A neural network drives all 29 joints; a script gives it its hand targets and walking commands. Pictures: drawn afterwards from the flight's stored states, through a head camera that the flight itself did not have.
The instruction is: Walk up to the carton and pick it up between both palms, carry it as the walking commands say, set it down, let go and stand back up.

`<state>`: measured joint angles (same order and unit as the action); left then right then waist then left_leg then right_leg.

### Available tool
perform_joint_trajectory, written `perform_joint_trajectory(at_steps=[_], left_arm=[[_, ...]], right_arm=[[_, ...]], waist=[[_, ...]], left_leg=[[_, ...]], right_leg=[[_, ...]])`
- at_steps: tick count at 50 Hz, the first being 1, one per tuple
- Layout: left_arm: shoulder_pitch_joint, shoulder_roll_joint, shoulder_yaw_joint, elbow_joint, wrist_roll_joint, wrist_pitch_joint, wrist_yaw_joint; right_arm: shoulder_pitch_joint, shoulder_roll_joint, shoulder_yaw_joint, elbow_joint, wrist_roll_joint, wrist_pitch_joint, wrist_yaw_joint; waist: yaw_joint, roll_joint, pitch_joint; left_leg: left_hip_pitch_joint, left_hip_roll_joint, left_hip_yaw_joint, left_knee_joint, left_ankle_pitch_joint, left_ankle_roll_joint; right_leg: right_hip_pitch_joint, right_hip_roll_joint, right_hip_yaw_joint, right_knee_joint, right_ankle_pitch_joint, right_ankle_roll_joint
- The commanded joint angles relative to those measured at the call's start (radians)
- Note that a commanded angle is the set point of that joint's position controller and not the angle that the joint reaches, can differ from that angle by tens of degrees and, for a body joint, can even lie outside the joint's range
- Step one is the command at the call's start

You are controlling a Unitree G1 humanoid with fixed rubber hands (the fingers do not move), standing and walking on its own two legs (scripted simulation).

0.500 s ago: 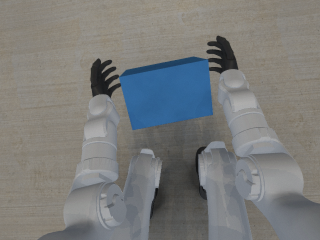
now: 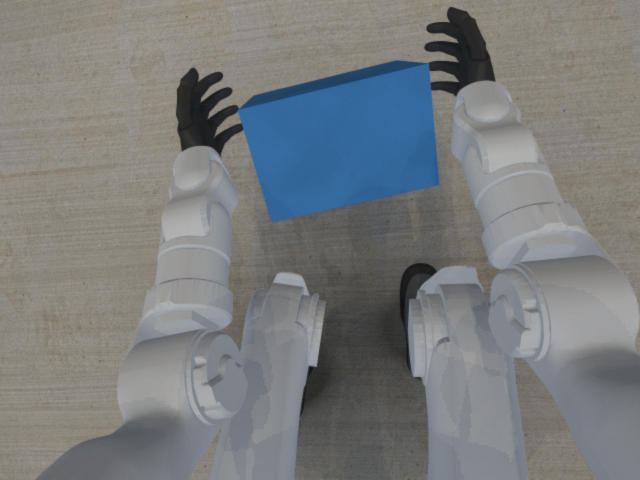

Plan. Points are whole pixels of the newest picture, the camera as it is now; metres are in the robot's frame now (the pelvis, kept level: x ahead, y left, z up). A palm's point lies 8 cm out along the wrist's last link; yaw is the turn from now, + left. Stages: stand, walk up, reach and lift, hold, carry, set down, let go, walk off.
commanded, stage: set down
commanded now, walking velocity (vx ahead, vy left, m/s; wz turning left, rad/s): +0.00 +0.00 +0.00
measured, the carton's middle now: (338, 136) +0.50 -0.02 -0.24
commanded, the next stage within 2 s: none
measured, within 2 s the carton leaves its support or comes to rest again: neither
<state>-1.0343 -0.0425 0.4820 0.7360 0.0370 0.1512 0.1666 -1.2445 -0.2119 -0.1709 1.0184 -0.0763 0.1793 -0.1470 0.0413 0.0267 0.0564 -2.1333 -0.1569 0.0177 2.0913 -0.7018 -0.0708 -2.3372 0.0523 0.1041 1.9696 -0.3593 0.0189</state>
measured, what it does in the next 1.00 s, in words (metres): stands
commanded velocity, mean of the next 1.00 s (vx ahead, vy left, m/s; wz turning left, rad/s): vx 0.00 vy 0.00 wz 0.00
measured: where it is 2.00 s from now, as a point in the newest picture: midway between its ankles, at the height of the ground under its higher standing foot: (355, 364)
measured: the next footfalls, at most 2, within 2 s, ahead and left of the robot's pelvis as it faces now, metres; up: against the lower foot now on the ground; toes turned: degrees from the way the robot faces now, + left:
none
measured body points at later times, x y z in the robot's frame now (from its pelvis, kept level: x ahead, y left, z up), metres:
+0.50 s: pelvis +0.00 +0.00 -0.04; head +0.35 -0.01 +0.25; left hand +0.50 +0.14 -0.21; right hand +0.55 -0.17 -0.21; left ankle +0.08 +0.12 -0.37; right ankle +0.15 -0.13 -0.37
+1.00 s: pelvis +0.01 +0.00 -0.04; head +0.35 -0.02 +0.25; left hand +0.50 +0.14 -0.21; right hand +0.55 -0.17 -0.21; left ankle +0.08 +0.12 -0.37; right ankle +0.15 -0.13 -0.37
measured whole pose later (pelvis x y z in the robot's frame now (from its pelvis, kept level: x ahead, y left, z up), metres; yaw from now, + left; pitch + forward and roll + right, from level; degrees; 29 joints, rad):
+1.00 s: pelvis +0.01 +0.00 -0.04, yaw +1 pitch +40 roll +4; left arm -1.17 0.03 0.43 0.85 0.06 0.12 0.10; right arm -1.39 -0.31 -0.22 1.22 -0.02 0.06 -0.04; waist 0.03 0.00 0.20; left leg -2.20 -0.21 -0.01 2.24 -0.74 -0.09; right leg -2.39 0.00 0.07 2.11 -0.41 0.01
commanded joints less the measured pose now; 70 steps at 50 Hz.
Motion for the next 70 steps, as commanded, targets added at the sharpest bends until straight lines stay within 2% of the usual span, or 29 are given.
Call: perform_joint_trajectory(at_steps=[1, 6, 7, 11, 24, 30, 36, 51, 70], left_arm=[[-0.679, -0.755, -0.493, -0.043, -0.08, -0.009, -0.267], [-0.708, -0.738, -0.501, -0.036, -0.098, -0.019, -0.263], [-0.715, -0.736, -0.504, -0.03, -0.098, -0.021, -0.261], [-0.725, -0.722, -0.509, -0.027, -0.093, -0.035, -0.252], [-0.728, -0.729, -0.549, 0.013, -0.105, -0.045, -0.245], [-0.719, -0.73, -0.514, 0.03, -0.085, -0.036, -0.254], [-0.697, -0.696, -0.473, 0.054, -0.057, -0.031, -0.264], [-0.619, -0.613, -0.401, 0.105, -0.009, -0.031, -0.284], [-0.532, -0.531, -0.331, 0.17, 0.043, -0.033, -0.284]], right_arm=[[-0.45, 0.922, 0.313, -0.058, 0.081, -0.034, 0.229], [-0.476, 0.896, 0.317, -0.039, 0.102, -0.047, 0.233], [-0.484, 0.889, 0.313, -0.036, 0.106, -0.051, 0.235], [-0.485, 0.868, 0.299, 0.001, 0.133, -0.07, 0.244], [-0.442, 0.758, 0.234, 0.137, 0.146, -0.104, 0.281], [-0.434, 0.743, 0.203, 0.165, 0.123, -0.097, 0.305], [-0.422, 0.722, 0.171, 0.189, 0.099, -0.092, 0.314], [-0.388, 0.654, 0.117, 0.232, 0.057, -0.095, 0.303], [-0.331, 0.565, 0.052, 0.281, 0.001, -0.096, 0.302]], waist=[[0.025, -0.161, -1.067], [0.018, -0.154, -1.05], [0.012, -0.145, -1.034], [0.026, -0.098, -0.975], [-0.037, 0.037, -0.851], [-0.045, 0.016, -0.768], [-0.036, 0.005, -0.724], [-0.018, -0.001, -0.649], [-0.014, 0.0, -0.558]], left_leg=[[0.107, -0.034, 0.084, -0.244, 0.182, 0.02], [0.104, -0.034, 0.084, -0.21, 0.192, 0.019], [0.105, -0.033, 0.082, -0.204, 0.189, 0.019], [0.099, -0.033, 0.079, -0.183, 0.219, 0.017], [0.147, -0.029, 0.045, -0.146, 0.286, -0.004], [0.108, -0.03, 0.027, -0.15, 0.27, 0.002], [0.054, -0.025, 0.027, -0.15, 0.243, 0.009], [-0.051, -0.008, 0.03, -0.145, 0.218, 0.014], [-0.078, 0.004, 0.018, -0.147, 0.221, 0.018]], right_leg=[[1.007, 0.052, -0.119, -0.029, 0.148, -0.018], [0.973, 0.05, -0.124, 0.015, 0.154, -0.02], [0.95, 0.049, -0.125, 0.022, 0.149, -0.023], [0.899, 0.054, -0.12, 0.055, 0.177, -0.033], [0.718, 0.037, -0.129, 0.131, 0.185, -0.062], [0.661, 0.029, -0.129, 0.13, 0.149, -0.068], [0.648, 0.025, -0.116, 0.123, 0.133, -0.068], [0.649, 0.024, -0.086, 0.107, 0.141, -0.068], [0.598, 0.02, -0.077, 0.098, 0.124, -0.067]])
